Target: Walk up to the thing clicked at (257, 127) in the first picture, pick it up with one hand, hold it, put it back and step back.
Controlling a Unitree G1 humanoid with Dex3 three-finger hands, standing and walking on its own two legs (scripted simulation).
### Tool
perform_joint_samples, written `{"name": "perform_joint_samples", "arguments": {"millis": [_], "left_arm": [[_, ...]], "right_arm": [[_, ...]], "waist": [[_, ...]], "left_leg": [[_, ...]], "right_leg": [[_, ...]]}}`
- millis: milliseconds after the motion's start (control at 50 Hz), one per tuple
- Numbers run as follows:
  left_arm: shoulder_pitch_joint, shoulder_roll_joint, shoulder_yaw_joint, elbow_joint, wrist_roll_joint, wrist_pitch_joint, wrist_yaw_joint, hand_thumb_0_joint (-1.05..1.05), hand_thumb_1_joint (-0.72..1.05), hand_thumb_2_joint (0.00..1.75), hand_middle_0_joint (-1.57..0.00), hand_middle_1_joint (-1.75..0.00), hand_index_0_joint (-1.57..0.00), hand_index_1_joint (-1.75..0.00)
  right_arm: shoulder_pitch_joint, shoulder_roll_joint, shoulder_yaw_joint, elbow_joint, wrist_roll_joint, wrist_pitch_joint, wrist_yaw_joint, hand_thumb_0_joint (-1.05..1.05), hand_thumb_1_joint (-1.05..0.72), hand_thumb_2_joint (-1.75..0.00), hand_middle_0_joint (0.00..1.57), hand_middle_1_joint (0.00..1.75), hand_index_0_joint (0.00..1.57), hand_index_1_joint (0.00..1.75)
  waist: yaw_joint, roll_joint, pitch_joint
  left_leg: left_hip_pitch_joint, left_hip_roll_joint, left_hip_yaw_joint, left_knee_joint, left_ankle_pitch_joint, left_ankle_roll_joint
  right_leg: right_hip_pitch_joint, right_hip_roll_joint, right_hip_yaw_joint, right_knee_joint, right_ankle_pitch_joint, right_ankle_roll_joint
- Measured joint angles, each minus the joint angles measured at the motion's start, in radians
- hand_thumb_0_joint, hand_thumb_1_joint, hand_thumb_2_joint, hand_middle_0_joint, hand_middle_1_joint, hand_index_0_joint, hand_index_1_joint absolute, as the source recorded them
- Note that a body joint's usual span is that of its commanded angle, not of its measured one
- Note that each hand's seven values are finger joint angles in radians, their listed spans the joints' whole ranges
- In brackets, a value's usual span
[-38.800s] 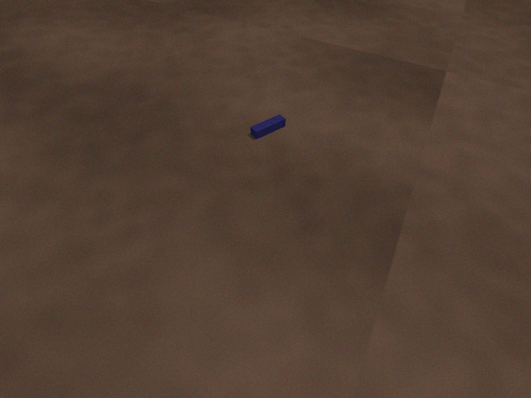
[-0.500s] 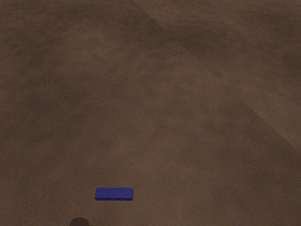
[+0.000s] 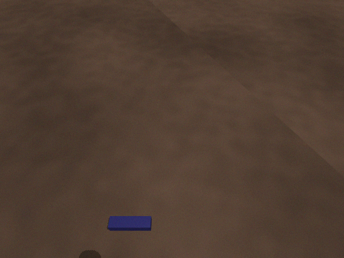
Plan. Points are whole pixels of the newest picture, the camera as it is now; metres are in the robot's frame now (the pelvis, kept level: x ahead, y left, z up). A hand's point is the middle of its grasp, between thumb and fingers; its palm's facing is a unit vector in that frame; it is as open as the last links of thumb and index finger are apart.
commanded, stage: stand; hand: left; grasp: from above
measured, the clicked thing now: (130, 223) +0.42 +0.23 -0.76
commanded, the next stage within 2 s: step back in 0.30 s
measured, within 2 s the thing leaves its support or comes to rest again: neither
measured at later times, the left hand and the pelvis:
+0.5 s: hand out of the picture +0.06 +0.27 -0.17, palm faces +0.01 -0.92 -0.39, open 7.3 cm; pelvis -0.03 +0.00 -0.01, yaw +0 degrees
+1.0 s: hand out of the picture +0.00 +0.28 -0.18, palm faces -0.11 -0.92 -0.39, open 7.3 cm; pelvis -0.13 +0.02 -0.03, yaw -5 degrees
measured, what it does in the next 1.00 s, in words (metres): walks backwards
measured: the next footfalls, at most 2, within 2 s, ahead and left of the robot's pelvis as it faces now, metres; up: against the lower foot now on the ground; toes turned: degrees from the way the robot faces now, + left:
right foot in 1.02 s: -0.13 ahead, -0.11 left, +0.00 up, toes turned -2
left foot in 1.34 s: -0.19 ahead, +0.13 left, +0.00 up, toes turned -4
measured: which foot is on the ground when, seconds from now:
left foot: down 0.00-1.00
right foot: down 0.00-0.64, up 0.66-1.00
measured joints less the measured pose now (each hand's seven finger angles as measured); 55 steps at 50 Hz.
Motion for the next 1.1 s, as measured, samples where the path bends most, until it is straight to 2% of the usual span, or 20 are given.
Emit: {"name": "perform_joint_samples", "arguments": {"millis": [320,460,520,600,620,640,660,700,720,760,820,880,960,980,1020,1040,1060,1100], "left_arm": [[0.017,0.007,0.001,-0.009,-0.004,0.001,-0.006,0.0,0.91,0.9,-0.21,-0.3,-0.21,-0.3],[-0.005,0.037,0.03,-0.097,-0.016,0.019,0.005,0.0,0.91,0.9,-0.21,-0.3,-0.21,-0.3],[-0.02,0.047,0.033,-0.136,-0.012,0.03,0.005,0.0,0.91,0.9,-0.21,-0.3,-0.21,-0.3],[-0.034,0.059,0.035,-0.183,0.006,0.046,0.007,0.0,0.91,0.9,-0.21,-0.3,-0.21,-0.3],[-0.037,0.064,0.034,-0.193,0.008,0.05,0.008,0.0,0.9,0.9,-0.21,-0.3,-0.21,-0.3],[-0.04,0.068,0.033,-0.204,0.007,0.055,0.009,0.0,0.9,0.9,-0.21,-0.3,-0.21,-0.3],[-0.054,0.075,0.037,-0.212,0.004,0.059,0.013,0.0,0.9,0.9,-0.21,-0.3,-0.21,-0.3],[-0.076,0.085,0.046,-0.23,0.002,0.064,0.025,0.0,0.91,0.9,-0.21,-0.3,-0.21,-0.3],[-0.08,0.087,0.047,-0.236,0.002,0.064,0.03,0.0,0.91,0.9,-0.21,-0.3,-0.21,-0.3],[-0.077,0.088,0.046,-0.244,-0.003,0.062,0.031,0.0,0.91,0.9,-0.21,-0.3,-0.21,-0.3],[-0.051,0.081,0.044,-0.257,-0.004,0.059,0.021,0.0,0.91,0.9,-0.2,-0.3,-0.21,-0.3],[-0.02,0.076,0.047,-0.265,-0.003,0.063,0.013,0.0,0.91,0.9,-0.21,-0.3,-0.21,-0.3],[0.01,0.07,0.051,-0.271,-0.002,0.063,0.005,0.0,0.91,0.9,-0.21,-0.3,-0.21,-0.3],[0.017,0.069,0.053,-0.271,-0.002,0.06,0.003,0.0,0.91,0.9,-0.21,-0.3,-0.21,-0.3],[0.031,0.065,0.056,-0.268,0.001,0.05,-0.001,0.0,0.91,0.9,-0.21,-0.3,-0.21,-0.3],[0.032,0.051,0.058,-0.261,0.007,0.045,0.0,0.0,0.91,0.9,-0.21,-0.3,-0.21,-0.3],[0.037,0.038,0.057,-0.259,0.011,0.043,-0.003,0.0,0.91,0.9,-0.21,-0.3,-0.21,-0.3],[0.059,0.028,0.05,-0.27,0.016,0.043,-0.011,0.0,0.91,0.9,-0.21,-0.3,-0.21,-0.3]], "right_arm": [[0.012,-0.004,0.0,-0.002,0.001,0.004,0.009,0.0,-0.9,-0.9,0.21,0.3,0.21,0.3],[-0.031,-0.035,-0.026,-0.085,0.02,0.037,0.018,0.0,-0.9,-0.9,0.21,0.3,0.21,0.3],[-0.035,-0.056,-0.036,-0.117,0.02,0.049,0.017,0.0,-0.9,-0.9,0.21,0.3,0.21,0.3],[-0.015,-0.068,-0.051,-0.159,0.016,0.061,0.025,0.0,-0.91,-0.9,0.21,0.3,0.2,0.3],[-0.001,-0.069,-0.053,-0.171,0.016,0.057,0.029,0.0,-0.91,-0.9,0.21,0.3,0.2,0.3],[0.016,-0.074,-0.055,-0.182,0.011,0.051,0.03,0.0,-0.91,-0.9,0.21,0.3,0.2,0.3],[0.024,-0.067,-0.058,-0.184,0.003,0.045,0.028,0.0,-0.91,-0.9,0.21,0.3,0.2,0.3],[0.03,-0.048,-0.051,-0.187,-0.007,0.041,0.027,0.0,-0.91,-0.9,0.21,0.3,0.2,0.3],[0.034,-0.039,-0.048,-0.188,-0.01,0.041,0.025,0.0,-0.91,-0.9,0.21,0.3,0.2,0.3],[0.041,-0.023,-0.042,-0.193,-0.015,0.044,0.015,0.0,-0.9,-0.9,0.21,0.3,0.21,0.3],[0.043,-0.013,-0.039,-0.218,-0.016,0.041,0.001,0.0,-0.9,-0.9,0.21,0.3,0.21,0.3],[0.041,-0.01,-0.038,-0.25,-0.013,0.032,-0.005,0.0,-0.9,-0.9,0.21,0.3,0.21,0.3],[0.03,-0.018,-0.033,-0.285,-0.012,0.03,-0.006,0.0,-0.9,-0.9,0.21,0.3,0.21,0.3],[0.028,-0.022,-0.032,-0.29,-0.011,0.033,-0.005,0.0,-0.9,-0.9,0.21,0.3,0.21,0.3],[0.025,-0.033,-0.029,-0.295,-0.007,0.043,-0.002,0.0,-0.9,-0.9,0.21,0.3,0.21,0.3],[0.018,-0.045,-0.032,-0.291,-0.001,0.049,-0.002,0.0,-0.9,-0.9,0.21,0.3,0.21,0.3],[0.014,-0.054,-0.035,-0.283,0.004,0.056,-0.002,0.0,-0.9,-0.9,0.21,0.3,0.21,0.3],[0.018,-0.055,-0.042,-0.265,0.01,0.069,-0.007,0.0,-0.9,-0.9,0.21,0.3,0.21,0.3]], "waist": [[-0.002,-0.002,-0.002],[-0.012,0.004,0.077],[-0.012,0.008,0.098],[-0.012,-0.021,0.107],[-0.016,-0.027,0.099],[-0.02,-0.024,0.088],[-0.02,-0.038,0.095],[-0.018,-0.058,0.122],[-0.021,-0.06,0.129],[-0.021,-0.062,0.133],[-0.022,-0.054,0.137],[-0.025,-0.045,0.142],[-0.023,-0.034,0.148],[-0.023,-0.03,0.146],[-0.02,-0.021,0.136],[-0.023,0.009,0.14],[-0.031,0.036,0.141],[-0.017,0.028,0.123]], "left_leg": [[-0.016,0.0,-0.001,0.005,0.003,-0.001],[-0.146,0.005,-0.007,0.177,-0.049,0.008],[-0.207,-0.002,-0.012,0.272,-0.069,0.031],[-0.247,-0.049,-0.012,0.439,-0.213,0.062],[-0.232,-0.048,-0.007,0.417,-0.173,0.068],[-0.215,-0.041,-0.013,0.375,-0.161,0.056],[-0.221,-0.048,-0.009,0.379,-0.183,0.048],[-0.229,-0.048,-0.001,0.388,-0.176,0.049],[-0.229,-0.043,-0.002,0.377,-0.163,0.05],[-0.225,-0.032,0.002,0.337,-0.129,0.051],[-0.225,-0.015,0.016,0.293,-0.09,0.054],[-0.237,-0.002,0.031,0.277,-0.065,0.053],[-0.271,0.017,0.053,0.294,-0.047,0.043],[-0.283,0.021,0.057,0.306,-0.045,0.038],[-0.313,0.03,0.061,0.343,-0.049,0.025],[-0.325,0.047,0.045,0.366,-0.052,0.017],[-0.336,0.044,0.011,0.387,-0.077,0.018],[-0.37,-0.027,-0.047,0.533,-0.246,0.015]], "right_leg": [[-0.019,0.0,-0.001,0.013,-0.002,-0.002],[-0.139,0.008,-0.004,0.166,-0.046,-0.011],[-0.184,0.004,-0.007,0.233,-0.066,-0.01],[-0.243,-0.028,0.013,0.322,-0.093,0.003],[-0.262,-0.033,0.017,0.346,-0.101,0.008],[-0.292,-0.03,0.018,0.381,-0.113,-0.001],[-0.32,-0.019,0.053,0.439,-0.18,-0.013],[-0.367,0.05,0.139,0.599,-0.326,-0.031],[-0.385,0.085,0.161,0.677,-0.36,-0.038],[-0.413,0.127,0.174,0.799,-0.36,-0.04],[-0.412,0.139,0.16,0.88,-0.332,-0.022],[-0.365,0.122,0.152,0.834,-0.331,-0.002],[-0.277,0.077,0.121,0.635,-0.32,0.004],[-0.249,0.064,0.107,0.56,-0.303,0.001],[-0.178,0.045,0.081,0.369,-0.208,-0.012],[-0.163,0.061,0.064,0.338,-0.186,-0.016],[-0.163,0.074,0.047,0.338,-0.18,-0.02],[-0.183,0.058,0.057,0.357,-0.176,-0.031]]}}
